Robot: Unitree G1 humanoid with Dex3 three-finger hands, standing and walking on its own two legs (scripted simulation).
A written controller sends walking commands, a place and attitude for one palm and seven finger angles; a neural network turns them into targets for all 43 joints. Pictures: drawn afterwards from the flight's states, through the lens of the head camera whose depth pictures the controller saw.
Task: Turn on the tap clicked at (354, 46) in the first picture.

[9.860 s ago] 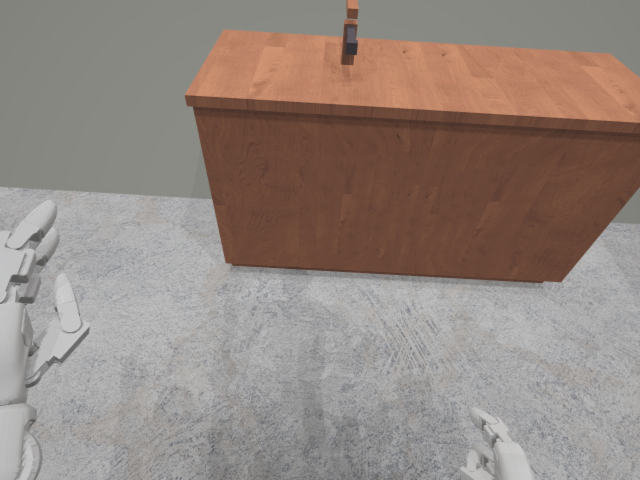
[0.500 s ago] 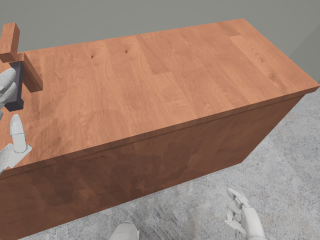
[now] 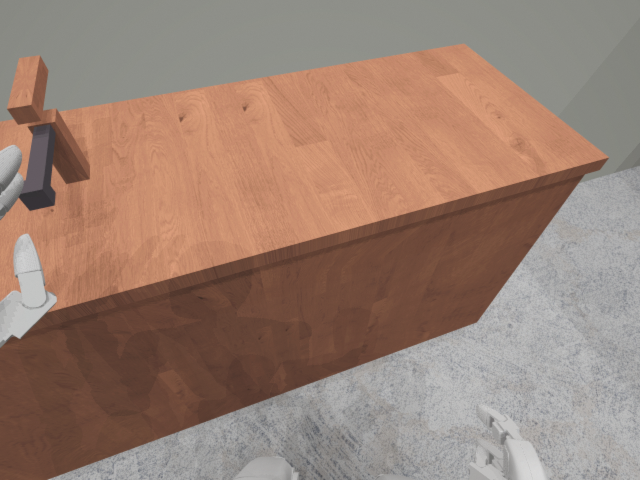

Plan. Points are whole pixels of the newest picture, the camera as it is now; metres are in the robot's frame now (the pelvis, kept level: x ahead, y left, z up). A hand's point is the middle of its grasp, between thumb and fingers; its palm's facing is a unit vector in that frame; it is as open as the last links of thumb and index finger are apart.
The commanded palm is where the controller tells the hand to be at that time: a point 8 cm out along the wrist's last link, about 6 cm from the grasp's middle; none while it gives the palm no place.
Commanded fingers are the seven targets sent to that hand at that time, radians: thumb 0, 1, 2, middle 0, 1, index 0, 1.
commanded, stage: come to a stop and stand still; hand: left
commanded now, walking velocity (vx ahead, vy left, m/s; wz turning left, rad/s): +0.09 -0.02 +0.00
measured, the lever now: (36, 193) +0.41 +0.37 +0.13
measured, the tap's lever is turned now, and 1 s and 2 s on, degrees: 0 0 0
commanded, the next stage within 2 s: look again from close up in 1.48 s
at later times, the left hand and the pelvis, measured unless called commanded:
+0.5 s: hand out of the picture +0.16 +0.27 +0.19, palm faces +0.36 -0.77 -0.52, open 7.4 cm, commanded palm +0.09 +0.30 +0.20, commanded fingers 0.00 0.90 0.90 -0.20 -0.30 -0.20 -0.30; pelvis -0.06 +0.02 -0.01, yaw +0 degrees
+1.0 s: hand out of the picture +0.10 +0.29 +0.20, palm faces +0.34 -0.78 -0.52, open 7.4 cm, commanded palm +0.04 +0.33 +0.20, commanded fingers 0.00 0.90 0.90 -0.20 -0.30 -0.20 -0.30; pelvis -0.12 +0.05 -0.01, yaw +0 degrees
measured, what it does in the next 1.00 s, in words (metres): walks backwards: left foot, then right foot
